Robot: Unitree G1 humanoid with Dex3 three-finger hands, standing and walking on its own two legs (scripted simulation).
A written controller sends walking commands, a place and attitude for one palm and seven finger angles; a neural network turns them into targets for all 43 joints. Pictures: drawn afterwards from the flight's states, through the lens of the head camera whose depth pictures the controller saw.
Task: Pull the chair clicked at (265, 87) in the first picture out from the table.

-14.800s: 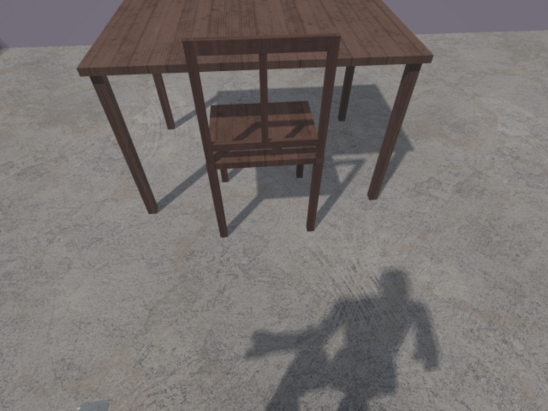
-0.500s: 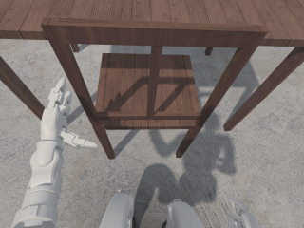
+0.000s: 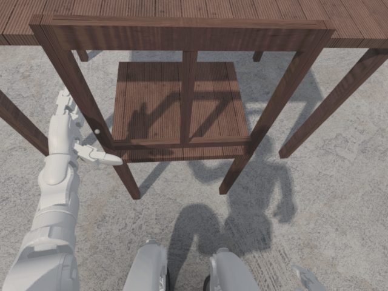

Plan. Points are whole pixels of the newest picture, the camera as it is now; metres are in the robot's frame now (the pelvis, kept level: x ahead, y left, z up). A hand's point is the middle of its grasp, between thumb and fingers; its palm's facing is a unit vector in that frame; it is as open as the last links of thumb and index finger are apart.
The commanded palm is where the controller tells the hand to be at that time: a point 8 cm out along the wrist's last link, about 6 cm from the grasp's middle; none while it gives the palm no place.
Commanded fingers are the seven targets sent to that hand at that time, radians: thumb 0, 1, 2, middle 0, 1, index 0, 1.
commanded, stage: push the fingers through the gap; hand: left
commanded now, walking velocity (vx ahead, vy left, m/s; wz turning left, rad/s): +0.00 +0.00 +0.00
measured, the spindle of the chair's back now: (186, 105) +0.49 +0.02 +0.04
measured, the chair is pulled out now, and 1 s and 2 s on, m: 0.00 0.00 0.02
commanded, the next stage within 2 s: hook a spindle and tug to test in 0.58 s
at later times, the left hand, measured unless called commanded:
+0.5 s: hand (97, 124) +0.44 +0.20 +0.02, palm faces +0.09 -1.00 -0.04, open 16.9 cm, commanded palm +0.42 +0.24 +0.03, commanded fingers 0.00 -0.50 0.30 -0.06 -0.08 -0.06 -0.08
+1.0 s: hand (97, 124) +0.44 +0.20 +0.03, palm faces +0.08 -1.00 -0.04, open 15.8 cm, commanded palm +0.42 +0.24 +0.03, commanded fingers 0.00 -0.39 0.35 -0.36 -1.01 -0.36 -1.01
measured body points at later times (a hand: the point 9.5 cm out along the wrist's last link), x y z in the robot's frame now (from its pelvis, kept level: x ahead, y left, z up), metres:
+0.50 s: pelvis +0.00 +0.00 +0.00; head +0.13 +0.03 +0.43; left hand +0.43 +0.26 +0.03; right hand +0.08 -0.26 -0.11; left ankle +0.05 +0.09 -0.62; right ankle +0.01 -0.11 -0.62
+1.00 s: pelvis +0.00 +0.00 +0.00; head +0.13 +0.03 +0.43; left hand +0.43 +0.25 +0.03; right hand +0.09 -0.26 -0.11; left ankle +0.05 +0.09 -0.62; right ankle +0.01 -0.11 -0.62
